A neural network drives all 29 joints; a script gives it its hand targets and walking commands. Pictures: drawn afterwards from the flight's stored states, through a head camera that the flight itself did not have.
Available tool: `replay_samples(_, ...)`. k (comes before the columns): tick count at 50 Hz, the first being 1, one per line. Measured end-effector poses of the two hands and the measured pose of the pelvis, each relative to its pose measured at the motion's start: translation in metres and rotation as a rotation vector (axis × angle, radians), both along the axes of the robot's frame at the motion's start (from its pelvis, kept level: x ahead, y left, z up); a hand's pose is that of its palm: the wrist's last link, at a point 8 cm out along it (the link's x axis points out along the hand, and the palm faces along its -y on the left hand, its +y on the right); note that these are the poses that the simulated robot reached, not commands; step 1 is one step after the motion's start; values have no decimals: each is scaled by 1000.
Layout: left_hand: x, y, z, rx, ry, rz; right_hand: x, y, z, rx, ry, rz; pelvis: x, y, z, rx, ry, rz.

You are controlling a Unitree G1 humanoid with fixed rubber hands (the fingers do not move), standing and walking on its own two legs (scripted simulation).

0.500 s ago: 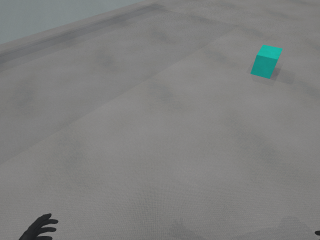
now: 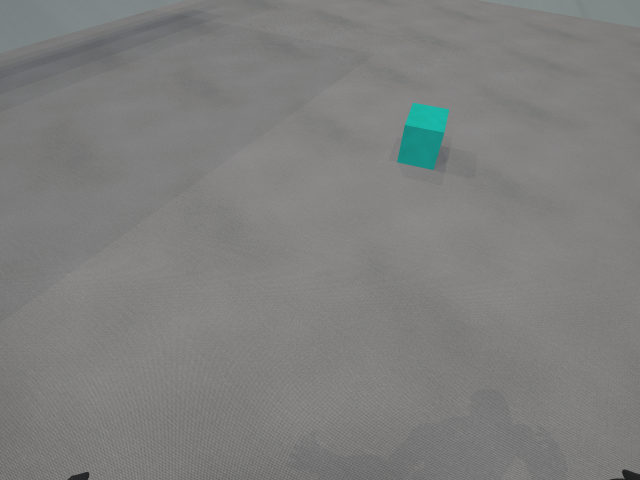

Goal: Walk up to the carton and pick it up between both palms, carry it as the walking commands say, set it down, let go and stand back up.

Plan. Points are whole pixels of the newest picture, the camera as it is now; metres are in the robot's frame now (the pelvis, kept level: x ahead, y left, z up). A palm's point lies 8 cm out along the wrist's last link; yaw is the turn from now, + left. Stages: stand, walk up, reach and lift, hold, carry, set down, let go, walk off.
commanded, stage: walk up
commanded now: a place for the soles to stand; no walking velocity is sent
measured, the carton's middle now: (423, 135) +2.04 -0.53 -0.64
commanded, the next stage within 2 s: none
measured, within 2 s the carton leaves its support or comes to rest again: neither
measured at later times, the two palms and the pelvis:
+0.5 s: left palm (240, 236) +0.55 +0.19 -0.04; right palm out of the picture +0.24 -0.42 -0.07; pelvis +0.28 -0.07 +0.01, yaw -12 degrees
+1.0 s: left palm (247, 193) +0.73 +0.21 -0.08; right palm (571, 232) +0.60 -0.45 -0.03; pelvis +0.57 -0.09 +0.02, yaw -16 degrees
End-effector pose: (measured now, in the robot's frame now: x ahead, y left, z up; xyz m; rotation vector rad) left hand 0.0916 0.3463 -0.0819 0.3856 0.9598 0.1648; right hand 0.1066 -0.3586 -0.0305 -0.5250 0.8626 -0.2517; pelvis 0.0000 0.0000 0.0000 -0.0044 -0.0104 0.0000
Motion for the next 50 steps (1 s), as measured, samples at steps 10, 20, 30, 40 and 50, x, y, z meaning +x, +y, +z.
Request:
replay_samples(10, 230, -53, 35, -66, -103, -255, -22, -15, 19, -19, 130, -227, 100, -1, 25, 27, 17, -134)
replay_samples(20, 443, -153, 55, -53, -240, -404, 25, -51, -24, 40, 296, -375, 227, -51, 5, 16, 25, -178)
replay_samples(30, 433, -128, 36, 23, -45, -209, 241, -68, -34, 146, 146, -217, 337, -83, 18, -25, 17, -207)
replay_samples(40, 463, -83, 9, 63, 141, -108, 470, -70, -12, 116, -35, -73, 466, -80, 7, -36, 4, -211)
replay_samples(50, 639, -134, 6, -2, 68, -277, 493, -89, 3, 61, -10, -241, 567, -87, 16, 23, -4, -281)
